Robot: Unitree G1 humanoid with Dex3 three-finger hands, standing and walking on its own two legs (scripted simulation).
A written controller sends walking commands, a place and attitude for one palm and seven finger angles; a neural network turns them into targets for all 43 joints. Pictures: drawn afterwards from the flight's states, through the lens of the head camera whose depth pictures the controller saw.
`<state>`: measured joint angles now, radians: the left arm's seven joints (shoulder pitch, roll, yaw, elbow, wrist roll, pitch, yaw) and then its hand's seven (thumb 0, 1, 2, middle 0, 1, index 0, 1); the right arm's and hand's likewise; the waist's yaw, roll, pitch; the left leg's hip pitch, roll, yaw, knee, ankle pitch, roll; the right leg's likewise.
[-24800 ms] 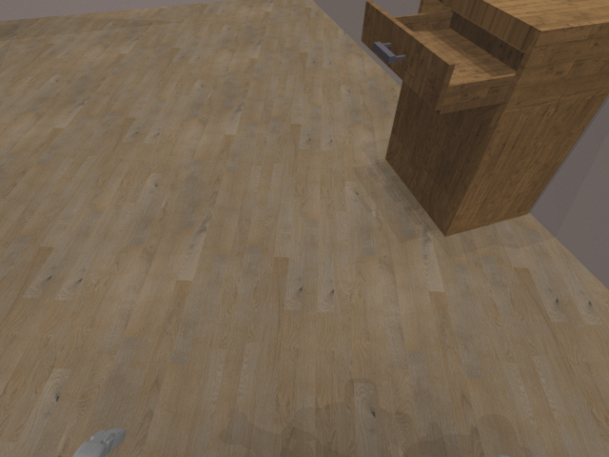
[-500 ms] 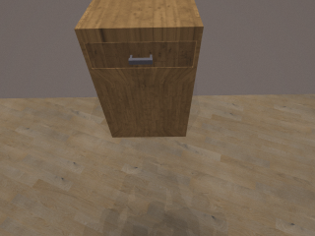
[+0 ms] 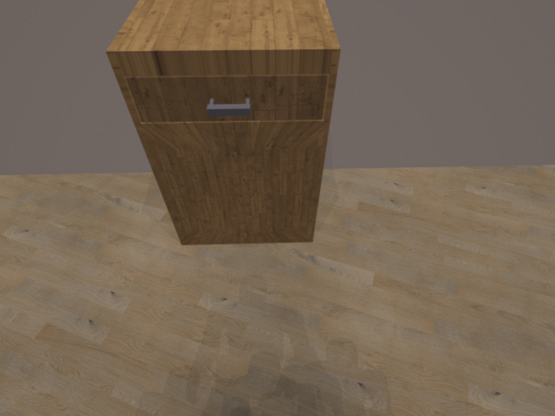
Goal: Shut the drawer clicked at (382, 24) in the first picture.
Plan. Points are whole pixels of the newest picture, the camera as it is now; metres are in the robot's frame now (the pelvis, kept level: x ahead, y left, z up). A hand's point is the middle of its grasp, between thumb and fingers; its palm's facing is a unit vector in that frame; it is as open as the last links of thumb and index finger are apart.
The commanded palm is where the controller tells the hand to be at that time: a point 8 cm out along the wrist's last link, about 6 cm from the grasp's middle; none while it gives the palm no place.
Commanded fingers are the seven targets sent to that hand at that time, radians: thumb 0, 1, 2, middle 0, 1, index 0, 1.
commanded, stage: look to check the result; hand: left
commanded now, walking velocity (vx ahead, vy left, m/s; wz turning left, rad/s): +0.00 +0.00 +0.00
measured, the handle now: (229, 105) +0.87 +0.18 -0.05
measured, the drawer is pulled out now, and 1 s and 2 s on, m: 0.00 0.00 0.00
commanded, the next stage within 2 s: stand and wait in 0.42 s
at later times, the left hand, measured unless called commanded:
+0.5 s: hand out of the picture +0.02 +0.18 -0.17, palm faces +0.03 -0.97 -0.22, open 7.4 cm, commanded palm none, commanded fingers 0.00 0.90 0.90 -0.20 -0.30 -0.20 -0.30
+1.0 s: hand out of the picture +0.04 +0.18 -0.17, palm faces +0.03 -0.97 -0.24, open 7.4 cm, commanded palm none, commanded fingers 0.00 0.90 0.90 -0.20 -0.30 -0.20 -0.30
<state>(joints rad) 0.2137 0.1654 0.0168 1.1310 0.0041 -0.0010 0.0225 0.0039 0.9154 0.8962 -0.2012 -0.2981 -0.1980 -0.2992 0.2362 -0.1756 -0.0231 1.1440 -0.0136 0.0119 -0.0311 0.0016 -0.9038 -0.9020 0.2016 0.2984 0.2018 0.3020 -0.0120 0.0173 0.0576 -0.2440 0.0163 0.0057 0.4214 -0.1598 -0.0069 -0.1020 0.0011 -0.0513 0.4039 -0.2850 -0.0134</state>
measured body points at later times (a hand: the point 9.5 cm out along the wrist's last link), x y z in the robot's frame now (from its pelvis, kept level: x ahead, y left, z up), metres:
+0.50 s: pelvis +0.01 -0.01 +0.00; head +0.03 -0.02 +0.45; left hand +0.02 +0.23 -0.15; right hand +0.03 -0.24 -0.16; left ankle +0.04 +0.12 -0.74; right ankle -0.04 -0.11 -0.74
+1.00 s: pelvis +0.02 -0.01 +0.00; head +0.03 -0.02 +0.45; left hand +0.04 +0.23 -0.15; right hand +0.03 -0.26 -0.16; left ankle +0.04 +0.12 -0.74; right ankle -0.04 -0.11 -0.74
